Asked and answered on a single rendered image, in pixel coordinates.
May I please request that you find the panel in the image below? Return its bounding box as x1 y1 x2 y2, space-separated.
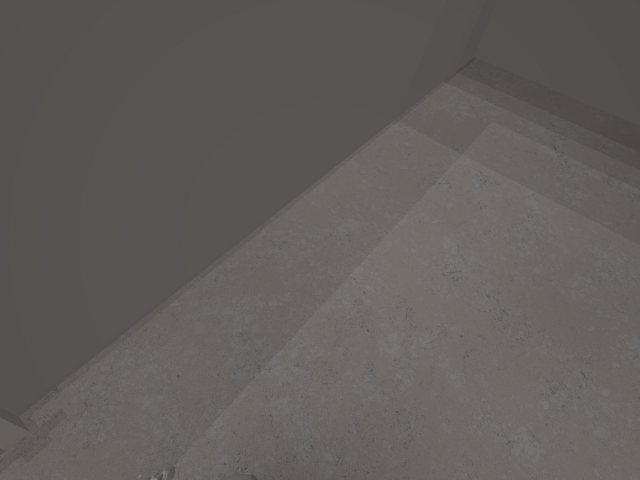
0 407 30 451

